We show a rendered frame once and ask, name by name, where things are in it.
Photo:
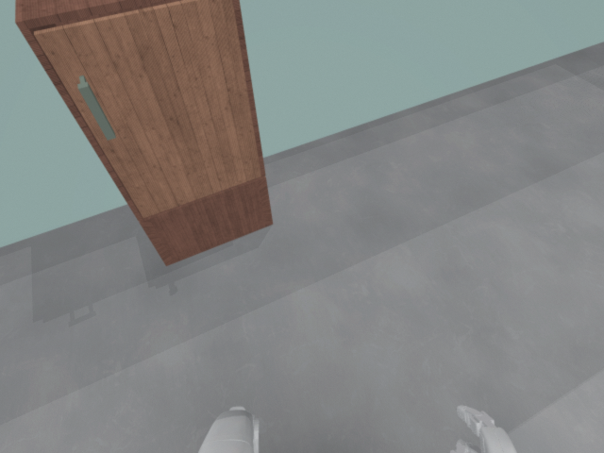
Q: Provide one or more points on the handle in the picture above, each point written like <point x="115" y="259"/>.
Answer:
<point x="95" y="108"/>

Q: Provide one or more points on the cupboard door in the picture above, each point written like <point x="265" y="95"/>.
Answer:
<point x="171" y="83"/>

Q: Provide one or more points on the robot right hand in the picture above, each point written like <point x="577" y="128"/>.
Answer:
<point x="492" y="439"/>

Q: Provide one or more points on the robot left thigh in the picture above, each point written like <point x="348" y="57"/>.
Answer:
<point x="235" y="431"/>

